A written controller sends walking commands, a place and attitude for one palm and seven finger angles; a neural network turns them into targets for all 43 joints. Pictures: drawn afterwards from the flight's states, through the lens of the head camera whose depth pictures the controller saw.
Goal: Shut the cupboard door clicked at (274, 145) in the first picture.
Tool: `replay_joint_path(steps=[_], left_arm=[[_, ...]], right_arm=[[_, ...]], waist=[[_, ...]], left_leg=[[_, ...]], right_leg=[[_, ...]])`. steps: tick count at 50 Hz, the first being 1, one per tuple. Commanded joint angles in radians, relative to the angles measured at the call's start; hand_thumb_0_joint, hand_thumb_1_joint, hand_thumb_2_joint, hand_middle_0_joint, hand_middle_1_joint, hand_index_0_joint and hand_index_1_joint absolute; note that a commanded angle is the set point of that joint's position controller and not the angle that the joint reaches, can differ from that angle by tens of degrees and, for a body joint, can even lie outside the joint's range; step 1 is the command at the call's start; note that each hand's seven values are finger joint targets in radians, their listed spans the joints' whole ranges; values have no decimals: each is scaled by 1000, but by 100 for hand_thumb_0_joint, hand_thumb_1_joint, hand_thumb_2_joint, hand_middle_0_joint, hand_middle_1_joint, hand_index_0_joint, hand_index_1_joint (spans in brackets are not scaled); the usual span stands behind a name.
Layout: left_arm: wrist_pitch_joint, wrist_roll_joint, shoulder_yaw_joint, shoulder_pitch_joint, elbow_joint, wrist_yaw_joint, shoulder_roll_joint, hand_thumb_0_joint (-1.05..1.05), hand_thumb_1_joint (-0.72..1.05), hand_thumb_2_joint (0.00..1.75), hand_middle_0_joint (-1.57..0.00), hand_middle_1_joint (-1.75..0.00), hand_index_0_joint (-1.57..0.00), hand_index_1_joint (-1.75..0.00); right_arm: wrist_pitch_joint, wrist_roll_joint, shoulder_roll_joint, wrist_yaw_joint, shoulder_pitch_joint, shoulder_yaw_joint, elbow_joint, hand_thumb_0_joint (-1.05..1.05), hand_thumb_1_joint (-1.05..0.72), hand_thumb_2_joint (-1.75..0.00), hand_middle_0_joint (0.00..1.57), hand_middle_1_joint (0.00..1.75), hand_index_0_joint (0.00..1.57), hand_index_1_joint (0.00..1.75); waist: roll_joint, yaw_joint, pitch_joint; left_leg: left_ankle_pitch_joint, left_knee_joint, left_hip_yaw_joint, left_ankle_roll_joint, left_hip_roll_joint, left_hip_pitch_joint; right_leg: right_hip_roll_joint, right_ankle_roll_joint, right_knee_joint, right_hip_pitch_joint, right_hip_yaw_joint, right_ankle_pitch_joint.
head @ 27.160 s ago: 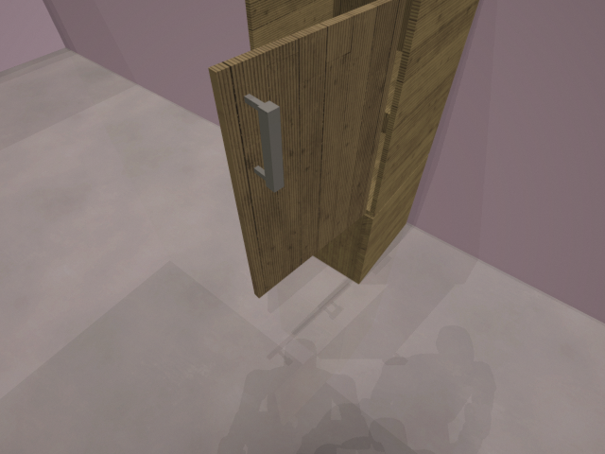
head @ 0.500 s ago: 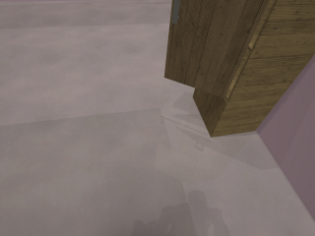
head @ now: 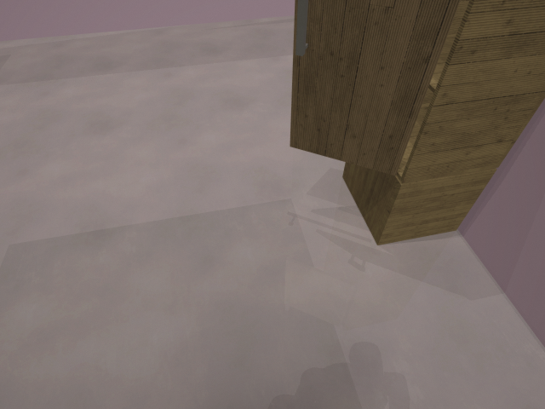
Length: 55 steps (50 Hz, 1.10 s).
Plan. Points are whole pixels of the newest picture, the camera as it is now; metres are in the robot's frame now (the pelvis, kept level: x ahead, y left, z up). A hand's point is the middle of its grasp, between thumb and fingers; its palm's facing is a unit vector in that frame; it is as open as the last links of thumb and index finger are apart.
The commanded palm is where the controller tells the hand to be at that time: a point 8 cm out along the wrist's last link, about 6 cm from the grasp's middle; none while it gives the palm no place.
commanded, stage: let the arm hang, fingers relaxed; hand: left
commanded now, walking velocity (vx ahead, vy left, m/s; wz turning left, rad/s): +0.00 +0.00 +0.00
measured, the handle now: (304, 24) +1.06 -0.04 +0.12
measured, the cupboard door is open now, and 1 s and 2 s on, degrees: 53 53 53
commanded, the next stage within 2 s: look to check the result in 0.26 s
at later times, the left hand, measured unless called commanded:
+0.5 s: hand out of the picture +0.00 +0.16 -0.18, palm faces +0.02 -0.99 -0.17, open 7.3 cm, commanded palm none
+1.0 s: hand out of the picture +0.03 +0.17 -0.18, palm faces +0.01 -0.98 -0.18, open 7.3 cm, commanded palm none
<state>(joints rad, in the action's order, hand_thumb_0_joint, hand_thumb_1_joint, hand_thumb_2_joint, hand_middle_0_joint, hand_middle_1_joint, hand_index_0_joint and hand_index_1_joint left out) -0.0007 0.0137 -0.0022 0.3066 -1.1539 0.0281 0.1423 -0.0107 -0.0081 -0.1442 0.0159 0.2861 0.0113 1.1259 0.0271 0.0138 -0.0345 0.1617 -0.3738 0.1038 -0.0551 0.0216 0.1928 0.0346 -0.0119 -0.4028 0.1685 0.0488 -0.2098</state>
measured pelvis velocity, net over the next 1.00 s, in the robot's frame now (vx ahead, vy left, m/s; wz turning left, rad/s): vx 0.03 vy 0.00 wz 0.00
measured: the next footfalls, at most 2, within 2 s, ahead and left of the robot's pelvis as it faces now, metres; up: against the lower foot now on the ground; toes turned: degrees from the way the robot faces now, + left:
left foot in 1.32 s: +0.15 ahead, +0.12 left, +0.00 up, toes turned +14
right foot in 1.82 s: +0.45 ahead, +0.01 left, +0.00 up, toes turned +3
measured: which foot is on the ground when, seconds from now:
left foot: down 0.00-1.00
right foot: down 0.00-1.00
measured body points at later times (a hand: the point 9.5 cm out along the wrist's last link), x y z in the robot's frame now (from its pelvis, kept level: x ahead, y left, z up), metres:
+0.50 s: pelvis +0.02 +0.00 +0.00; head +0.03 +0.00 +0.45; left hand +0.00 +0.21 -0.16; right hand +0.00 -0.22 -0.16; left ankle +0.03 +0.08 -0.74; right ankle +0.01 -0.13 -0.74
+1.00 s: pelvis +0.03 +0.00 +0.00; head +0.05 +0.00 +0.45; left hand +0.03 +0.22 -0.16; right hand +0.03 -0.23 -0.16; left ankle +0.03 +0.08 -0.74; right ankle +0.01 -0.13 -0.74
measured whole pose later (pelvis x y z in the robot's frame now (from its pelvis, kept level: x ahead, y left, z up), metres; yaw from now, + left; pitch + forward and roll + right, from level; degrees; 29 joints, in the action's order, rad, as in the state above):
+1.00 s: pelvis +0.03 +0.00 +0.00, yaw +0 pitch -1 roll +0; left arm -0.02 0.01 -0.01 0.26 -1.16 0.02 0.16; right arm 0.01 -0.01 -0.17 0.03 0.25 0.01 1.14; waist 0.00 0.02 -0.05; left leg 0.20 -0.35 0.10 -0.05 0.02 0.14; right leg 0.03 -0.01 -0.34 0.10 0.05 -0.23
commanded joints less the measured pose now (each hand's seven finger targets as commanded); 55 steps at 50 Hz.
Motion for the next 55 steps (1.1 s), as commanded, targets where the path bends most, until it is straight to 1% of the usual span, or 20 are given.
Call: replay_joint_path(steps=[1, 2, 3, 10, 17, 20, 22, 24, 31, 40, 42, 44, 47, 49, 50, 51, 52, 53, 54, 55], left_arm=[[-11, 0, -13, 72, 15, 10, 85, 0, 90, 90, -20, -30, -20, -30], [-11, 1, -14, 74, 17, 11, 93, 0, 90, 90, -20, -30, -20, -30], [-11, 0, -15, 72, 14, 11, 85, 0, 90, 90, -20, -30, -20, -30], [-15, -2, -15, 69, 11, 10, 80, 0, 90, 90, -20, -30, -20, -30], [-22, -3, -16, 73, 13, 11, 88, 0, 90, 90, -20, -30, -20, -30], [-21, -3, -14, 69, 8, 12, 78, 0, 90, 90, -20, -30, -20, -30], [-22, -3, -14, 72, 8, 12, 87, 0, 90, 90, -20, -30, -20, -30], [-20, -3, -14, 70, 6, 12, 77, 0, 90, 90, -20, -30, -20, -30], [-23, -3, -14, 69, 6, 12, 88, 0, 90, 90, -20, -30, -20, -30], [-23, -2, -15, 52, 9, 10, 105, 0, 90, 90, -20, -30, -20, -30], [-25, -2, -18, 50, 11, 9, 118, 0, 90, 90, -20, -30, -20, -30], [-25, -1, -18, 41, 12, 8, 117, 0, 90, 90, -20, -30, -20, -30], [-27, -1, -23, 34, 16, 7, 134, 0, 90, 90, -20, -30, -20, -30], [-26, -2, -24, 23, 17, 7, 137, 0, 90, 90, -20, -30, -20, -30], [-24, -4, -18, 33, 9, 8, 105, 0, 90, 90, -20, -30, -20, -30], [-19, -2, -16, 44, 6, 8, 97, 0, 90, 90, -20, -30, -20, -30], [-15, 3, -23, 54, 11, 6, 107, 0, 90, 90, -20, -30, -20, -30], [-11, 5, -30, 52, 16, 2, 118, 0, 90, 90, -20, -30, -20, -30], [-7, 8, -37, 55, 22, -3, 132, 0, 90, 90, -20, -30, -20, -30], [-5, 11, -46, 60, 33, -7, 144, 0, 90, 90, -20, -30, -20, -30]], right_arm=[[15, -5, -94, 13, 70, -20, -13, 0, -90, -90, 20, 30, 20, 30], [14, -3, -94, 12, 73, -20, -11, 0, -90, -90, 20, 30, 20, 30], [16, -5, -84, 13, 70, -19, -8, 0, -90, -90, 20, 30, 20, 30], [18, -5, -77, 17, 81, -17, -2, 0, -90, -90, 20, 30, 20, 30], [23, -1, -94, 18, 84, -21, -8, 0, -90, -90, 20, 30, 20, 30], [22, -3, -88, 20, 81, -20, -1, 0, -90, -90, 20, 30, 20, 30], [22, -1, -98, 20, 80, -22, -2, 0, -90, -90, 20, 30, 20, 30], [22, -3, -92, 21, 77, -20, -1, 0, -90, -90, 20, 30, 20, 30], [24, -2, -103, 21, 66, -22, -2, 0, -90, -90, 20, 30, 20, 30], [25, -3, -123, 20, 41, -24, -3, 0, -90, -90, 20, 30, 20, 30], [27, -1, -134, 20, 38, -26, -4, 0, -90, -90, 20, 30, 20, 30], [28, -2, -133, 20, 29, -26, -4, 0, -90, -90, 20, 30, 20, 30], [32, -1, -154, 21, 22, -28, -11, 0, -90, -90, 20, 30, 20, 30], [35, -2, -155, 22, 18, -28, -11, 0, -90, -90, 20, 30, 20, 30], [32, -5, -123, 21, 30, -20, -2, 0, -90, -90, 20, 30, 20, 30], [25, -7, -108, 18, 48, -17, 5, 0, -90, -90, 20, 30, 20, 30], [18, -8, -117, 16, 64, -22, 0, 0, -90, -90, 20, 30, 20, 30], [13, -12, -120, 14, 56, -27, -4, 0, -90, -90, 20, 30, 20, 30], [9, -15, -122, 10, 47, -30, -16, 0, -90, -90, 20, 30, 20, 30], [7, -17, -122, 7, 44, -33, -30, 0, -90, -90, 20, 30, 20, 30]], waist=[[-44, -2, -56], [-34, -3, -56], [-29, -3, -59], [-2, -2, -72], [-25, -2, -20], [-35, 1, -36], [-28, -1, -35], [-23, 1, -49], [-44, 1, -41], [-32, 0, -52], [-28, -1, -36], [-21, 0, -40], [-26, -3, -11], [-11, -1, -1], [-17, 0, 11], [-23, 3, 1], [-41, 3, -5], [-37, 1, -49], [-57, -4, -90], [-81, -10, -116]], left_leg=[[69, 106, -148, 14, -121, 5], [59, 101, -149, 14, -119, 6], [53, 104, -144, 15, -119, 7], [33, 97, -140, 19, -114, 16], [-46, 70, -140, 16, -120, -28], [-45, 75, -138, 17, -122, -34], [-58, 71, -138, 16, -124, -39], [-45, 80, -140, 17, -124, -35], [-68, 77, -138, 15, -126, -46], [-72, 84, -142, 15, -126, -50], [-92, 80, -145, 14, -127, -58], [-94, 84, -143, 15, -128, -58], [-136, 79, -148, 12, -130, -75], [-156, 80, -149, 13, -132, -79], [-124, 76, -147, 17, -124, -79], [-38, 66, -139, 18, -114, -64], [74, 49, -140, 12, -103, -36], [189, 47, -140, 9, -94, 16], [276, 36, -142, 6, -83, 71], [318, 3, -136, 4, -67, 135]], right_leg=[[64, 28, 87, 63, -91, -16], [62, 29, 90, 56, -90, -13], [66, 30, 89, 56, -91, -7], [66, 33, 98, 38, -92, 11], [69, 34, 100, 13, -89, 50], [69, 33, 104, 23, -89, 48], [68, 34, 104, 20, -88, 56], [68, 32, 106, 23, -90, 47], [70, 31, 109, 10, -90, 69], [72, 31, 115, 3, -90, 72], [72, 33, 115, -7, -88, 84], [74, 32, 116, -9, -90, 89], [75, 33, 112, -29, -86, 113], [78, 34, 109, -40, -84, 125], [80, 27, 107, -50, -72, 98], [78, 26, 90, -47, -61, 24], [76, 33, 74, -43, -52, -83], [85, 40, 75, -20, -55, -192], [93, 47, 83, -2, -65, -279], [107, 58, 92, -7, -83, -342]])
